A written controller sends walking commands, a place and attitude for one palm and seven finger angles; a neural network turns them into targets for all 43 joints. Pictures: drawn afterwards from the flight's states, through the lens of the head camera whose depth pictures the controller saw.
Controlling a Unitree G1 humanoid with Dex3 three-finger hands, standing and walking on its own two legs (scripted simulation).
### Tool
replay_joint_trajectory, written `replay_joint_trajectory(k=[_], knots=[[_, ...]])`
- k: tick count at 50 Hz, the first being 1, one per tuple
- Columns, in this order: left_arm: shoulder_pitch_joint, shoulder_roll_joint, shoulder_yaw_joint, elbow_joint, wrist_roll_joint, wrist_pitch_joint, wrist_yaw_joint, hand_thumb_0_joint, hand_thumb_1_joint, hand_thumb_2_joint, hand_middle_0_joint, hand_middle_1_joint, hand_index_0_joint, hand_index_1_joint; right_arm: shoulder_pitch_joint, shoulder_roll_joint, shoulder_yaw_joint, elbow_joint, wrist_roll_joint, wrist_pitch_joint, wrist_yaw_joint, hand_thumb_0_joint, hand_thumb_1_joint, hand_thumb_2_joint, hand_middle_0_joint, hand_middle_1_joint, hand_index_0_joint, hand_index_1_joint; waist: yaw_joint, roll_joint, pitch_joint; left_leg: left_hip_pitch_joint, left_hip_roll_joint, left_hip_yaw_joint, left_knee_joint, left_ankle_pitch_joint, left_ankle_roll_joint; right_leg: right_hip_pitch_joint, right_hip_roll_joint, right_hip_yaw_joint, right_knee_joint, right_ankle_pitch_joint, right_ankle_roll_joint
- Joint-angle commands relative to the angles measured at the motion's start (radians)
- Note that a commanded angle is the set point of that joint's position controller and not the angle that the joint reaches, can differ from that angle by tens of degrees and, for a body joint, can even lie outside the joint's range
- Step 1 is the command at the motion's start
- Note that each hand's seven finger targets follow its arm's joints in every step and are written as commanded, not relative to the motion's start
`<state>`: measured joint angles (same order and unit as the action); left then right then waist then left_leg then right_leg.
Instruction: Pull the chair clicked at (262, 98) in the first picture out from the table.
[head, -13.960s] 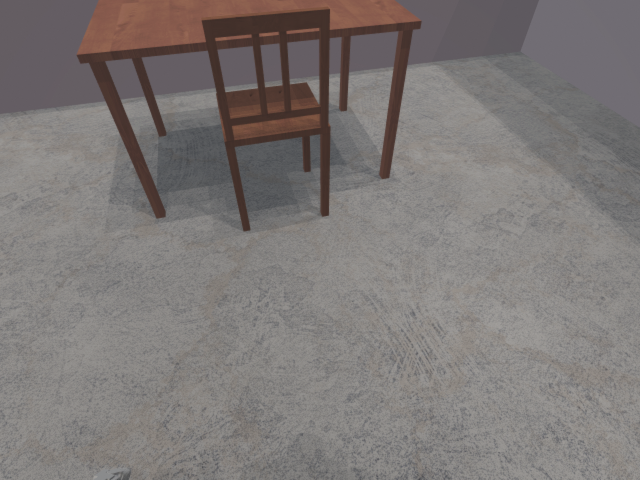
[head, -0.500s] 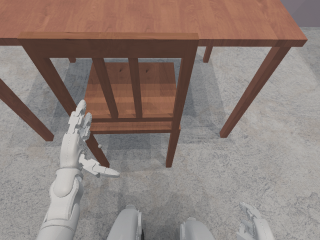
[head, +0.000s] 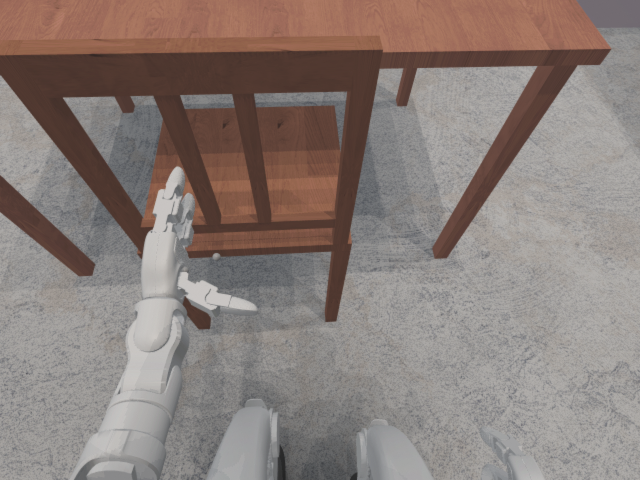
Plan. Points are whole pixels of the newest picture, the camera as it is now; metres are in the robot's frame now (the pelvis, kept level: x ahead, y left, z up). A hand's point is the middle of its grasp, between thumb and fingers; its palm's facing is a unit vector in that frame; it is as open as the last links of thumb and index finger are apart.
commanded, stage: aim the fingers beside a spindle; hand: left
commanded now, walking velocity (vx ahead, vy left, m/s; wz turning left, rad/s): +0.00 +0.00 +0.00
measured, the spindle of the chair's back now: (194, 167) +0.52 +0.18 +0.03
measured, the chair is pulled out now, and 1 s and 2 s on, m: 0.00 0.00 -0.01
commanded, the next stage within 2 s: push the fingers through the gap in 0.70 s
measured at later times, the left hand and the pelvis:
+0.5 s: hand (216, 258) +0.38 +0.14 +0.02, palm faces +0.06 -1.00 -0.03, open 17.0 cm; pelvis +0.00 -0.01 +0.00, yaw +0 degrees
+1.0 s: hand (212, 251) +0.39 +0.14 +0.03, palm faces +0.06 -1.00 -0.03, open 17.0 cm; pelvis +0.00 +0.00 +0.00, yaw +0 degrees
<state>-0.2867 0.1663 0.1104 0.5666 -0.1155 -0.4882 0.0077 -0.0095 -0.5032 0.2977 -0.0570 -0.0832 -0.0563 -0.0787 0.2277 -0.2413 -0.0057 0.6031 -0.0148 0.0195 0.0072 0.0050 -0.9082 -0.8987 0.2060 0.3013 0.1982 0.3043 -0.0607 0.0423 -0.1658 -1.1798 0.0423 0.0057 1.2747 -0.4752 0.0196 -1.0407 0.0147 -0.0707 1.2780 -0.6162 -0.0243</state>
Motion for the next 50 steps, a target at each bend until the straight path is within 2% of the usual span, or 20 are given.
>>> replay_joint_trajectory(k=[1, 2, 3, 6, 10, 12, 13, 16, 22, 23, 27, 29, 32, 33, 35, 39, 43, 45, 46, 50], knots=[[-0.191, 0.123, 0.046, -0.211, -0.009, -0.071, 0.007, 0.0, -0.5, 0.3, -0.06, -0.08, -0.06, -0.08, 0.03, -0.141, -0.053, -0.121, 0.003, -0.028, -0.005, 0.0, -0.9, -0.9, 0.2, 0.3, 0.2, 0.3, -0.001, -0.038, -0.4, 0.398, -0.021, -0.041, -0.141, 0.231, 0.006, 0.117, 0.007, 0.043, -0.212, 0.331, 0.001], [-0.203, 0.149, 0.064, -0.23, -0.007, -0.08, 0.009, 0.0, -0.5, 0.3, -0.06, -0.08, -0.06, -0.08, 0.031, -0.142, -0.052, -0.121, 0.004, -0.029, -0.008, 0.0, -0.9, -0.9, 0.2, 0.3, 0.2, 0.3, 0.0, -0.026, -0.406, 0.403, -0.019, -0.044, -0.14, 0.239, 0.006, 0.116, 0.008, 0.045, -0.204, 0.335, -0.001], [-0.196, 0.134, 0.053, -0.237, -0.009, -0.081, 0.007, 0.0, -0.5, 0.3, -0.06, -0.08, -0.06, -0.08, 0.027, -0.138, -0.052, -0.121, 0.003, -0.028, -0.007, 0.0, -0.9, -0.9, 0.2, 0.3, 0.2, 0.3, 0.001, -0.009, -0.408, 0.407, -0.021, -0.039, -0.138, 0.236, 0.007, 0.116, 0.006, 0.049, -0.209, 0.338, 0.001], [-0.222, 0.156, 0.075, -0.227, -0.015, -0.094, 0.003, 0.0, -0.5, 0.3, -0.06, -0.08, -0.06, -0.08, 0.026, -0.138, -0.051, -0.113, 0.004, -0.031, -0.012, 0.0, -0.9, -0.9, 0.2, 0.3, 0.2, 0.3, -0.01, -0.05, -0.378, 0.36, -0.022, -0.032, -0.131, 0.194, 0.01, 0.126, 0.005, 0.061, -0.22, 0.314, 0.006], [-0.27, 0.128, 0.036, -0.192, -0.014, -0.101, -0.019, 0.0, -0.5, 0.3, -0.06, -0.08, -0.06, -0.08, 0.028, -0.139, -0.049, -0.1, 0.007, -0.04, -0.018, 0.0, -0.9, -0.9, 0.2, 0.3, 0.2, 0.3, -0.029, -0.03, -0.351, 0.364, -0.021, -0.038, -0.125, 0.174, 0.011, 0.085, 0.005, 0.058, -0.221, 0.283, 0.003], [-0.295, 0.098, 0.004, -0.209, -0.021, -0.102, -0.031, 0.0, -0.5, 0.3, -0.06, -0.08, -0.06, -0.08, 0.03, -0.14, -0.051, -0.102, 0.009, -0.047, -0.018, 0.0, -0.9, -0.9, 0.2, 0.3, 0.2, 0.3, -0.036, -0.002, -0.369, 0.394, -0.021, -0.042, -0.121, 0.181, 0.013, 0.063, 0.004, 0.057, -0.222, 0.277, 0.002], [-0.272, 0.109, 0.016, -0.2, -0.02, -0.098, -0.032, 0.0, -0.5, 0.3, -0.06, -0.08, -0.06, -0.08, 0.035, -0.144, -0.054, -0.1, 0.009, -0.047, -0.018, 0.0, -0.9, -0.9, 0.2, 0.3, 0.2, 0.3, -0.02, 0.006, -0.388, 0.41, -0.02, -0.047, -0.124, 0.194, 0.008, 0.065, 0.004, 0.052, -0.215, 0.282, -0.002], [-0.287, 0.107, 0.016, -0.174, -0.02, -0.084, -0.03, 0.0, -0.5, 0.3, -0.06, -0.08, -0.06, -0.08, 0.034, -0.145, -0.055, -0.097, 0.008, -0.045, -0.019, 0.0, -0.9, -0.9, 0.2, 0.3, 0.2, 0.3, -0.028, -0.028, -0.381, 0.393, -0.021, -0.047, -0.12, 0.184, 0.011, 0.062, 0.004, 0.051, -0.219, 0.276, 0.002], [-0.204, 0.178, 0.101, -0.205, -0.021, -0.082, -0.008, 0.0, -0.5, 0.3, -0.06, -0.08, -0.06, -0.08, 0.032, -0.14, -0.052, -0.117, 0.006, -0.038, -0.014, 0.0, -0.9, -0.9, 0.2, 0.3, 0.2, 0.3, 0.008, -0.037, -0.427, 0.379, -0.026, -0.032, -0.118, 0.255, 0.013, 0.148, 0.005, 0.062, -0.203, 0.377, 0.002], [-0.187, 0.173, 0.095, -0.211, -0.017, -0.082, -0.01, 0.0, -0.5, 0.3, -0.06, -0.08, -0.06, -0.08, 0.028, -0.138, -0.05, -0.124, 0.007, -0.035, -0.012, 0.0, -0.9, -0.9, 0.2, 0.3, 0.2, 0.3, 0.013, -0.02, -0.428, 0.382, -0.026, -0.03, -0.123, 0.259, 0.009, 0.149, 0.004, 0.06, -0.199, 0.382, 0.001], [-0.194, 0.132, 0.05, -0.236, -0.022, -0.082, -0.023, 0.0, -0.5, 0.3, -0.06, -0.08, -0.06, -0.08, 0.027, -0.135, -0.05, -0.126, 0.009, -0.036, -0.01, 0.0, -0.9, -0.9, 0.2, 0.3, 0.2, 0.3, -0.009, -0.017, -0.398, 0.387, -0.023, -0.031, -0.121, 0.248, 0.013, 0.127, 0.007, 0.058, -0.206, 0.368, 0.003], [-0.189, 0.135, 0.052, -0.226, -0.028, -0.08, -0.031, 0.0, -0.5, 0.3, -0.06, -0.08, -0.06, -0.08, 0.027, -0.139, -0.051, -0.119, 0.01, -0.037, -0.012, 0.0, -0.9, -0.9, 0.2, 0.3, 0.2, 0.3, -0.012, -0.035, -0.378, 0.373, -0.022, -0.033, -0.121, 0.227, 0.011, 0.123, 0.005, 0.058, -0.213, 0.351, 0.003], [-0.24, 0.086, -0.004, -0.234, -0.033, -0.085, -0.043, 0.0, -0.5, 0.3, -0.06, -0.08, -0.06, -0.08, 0.025, -0.138, -0.051, -0.113, 0.013, -0.045, -0.016, 0.0, -0.9, -0.9, 0.2, 0.3, 0.2, 0.3, -0.036, -0.019, -0.352, 0.39, -0.021, -0.042, -0.118, 0.2, 0.014, 0.069, 0.006, 0.052, -0.221, 0.301, 0.002], [-0.245, 0.111, 0.018, -0.236, -0.033, -0.088, -0.042, 0.0, -0.5, 0.3, -0.06, -0.08, -0.06, -0.08, 0.027, -0.145, -0.054, -0.105, 0.012, -0.047, -0.018, 0.0, -0.9, -0.9, 0.2, 0.3, 0.2, 0.3, -0.028, -0.028, -0.368, 0.399, -0.019, -0.049, -0.12, 0.198, 0.011, 0.068, 0.005, 0.048, -0.217, 0.292, 0.001], [-0.232, 0.099, 0.003, -0.266, -0.028, -0.092, -0.04, 0.0, -0.5, 0.3, -0.06, -0.08, -0.06, -0.08, 0.027, -0.142, -0.056, -0.108, 0.01, -0.051, -0.018, 0.0, -0.9, -0.9, 0.2, 0.3, 0.2, 0.3, -0.016, 0.01, -0.407, 0.441, -0.019, -0.054, -0.124, 0.228, 0.008, 0.064, 0.004, 0.044, -0.209, 0.303, -0.004], [-0.252, 0.129, 0.032, -0.225, -0.014, -0.082, -0.016, 0.0, -0.5, 0.3, -0.06, -0.08, -0.06, -0.08, 0.025, -0.143, -0.052, -0.1, 0.007, -0.045, -0.019, 0.0, -0.9, -0.9, 0.2, 0.3, 0.2, 0.3, -0.017, -0.004, -0.379, 0.418, -0.019, -0.057, -0.124, 0.21, 0.008, 0.047, 0.006, 0.041, -0.206, 0.284, -0.003], [-0.27, 0.141, 0.051, -0.226, -0.004, -0.086, 0.004, 0.0, -0.5, 0.3, -0.06, -0.08, -0.06, -0.08, 0.028, -0.142, -0.05, -0.104, 0.003, -0.042, -0.018, 0.0, -0.9, -0.9, 0.2, 0.3, 0.2, 0.3, -0.009, 0.007, -0.409, 0.439, -0.019, -0.061, -0.129, 0.235, 0.004, 0.053, 0.008, 0.036, -0.196, 0.297, -0.006], [-0.303, 0.122, 0.034, -0.208, -0.006, -0.082, 0.004, 0.0, -0.5, 0.3, -0.06, -0.08, -0.06, -0.08, 0.029, -0.14, -0.05, -0.098, 0.003, -0.041, -0.016, 0.0, -0.9, -0.9, 0.2, 0.3, 0.2, 0.3, -0.024, 0.003, -0.394, 0.426, -0.019, -0.054, -0.122, 0.225, 0.005, 0.049, 0.008, 0.038, -0.204, 0.296, -0.003], [-0.31, 0.147, 0.058, -0.201, -0.004, -0.083, 0.005, 0.0, -0.5, 0.3, -0.06, -0.08, -0.06, -0.08, 0.033, -0.145, -0.051, -0.095, 0.003, -0.04, -0.016, 0.0, -0.9, -0.9, 0.2, 0.3, 0.2, 0.3, -0.02, -0.004, -0.407, 0.426, -0.018, -0.058, -0.122, 0.223, 0.004, 0.051, 0.009, 0.038, -0.199, 0.293, -0.004], [-0.345, 0.131, 0.043, -0.141, 0.002, -0.074, 0.002, 0.0, -0.5, 0.3, -0.06, -0.08, -0.06, -0.08, 0.042, -0.147, -0.05, -0.09, 0.004, -0.034, -0.015, 0.0, -0.9, -0.9, 0.2, 0.3, 0.2, 0.3, -0.029, 0.005, -0.389, 0.428, -0.017, -0.062, -0.128, 0.208, 0.003, 0.027, 0.011, 0.035, -0.205, 0.269, -0.005]])
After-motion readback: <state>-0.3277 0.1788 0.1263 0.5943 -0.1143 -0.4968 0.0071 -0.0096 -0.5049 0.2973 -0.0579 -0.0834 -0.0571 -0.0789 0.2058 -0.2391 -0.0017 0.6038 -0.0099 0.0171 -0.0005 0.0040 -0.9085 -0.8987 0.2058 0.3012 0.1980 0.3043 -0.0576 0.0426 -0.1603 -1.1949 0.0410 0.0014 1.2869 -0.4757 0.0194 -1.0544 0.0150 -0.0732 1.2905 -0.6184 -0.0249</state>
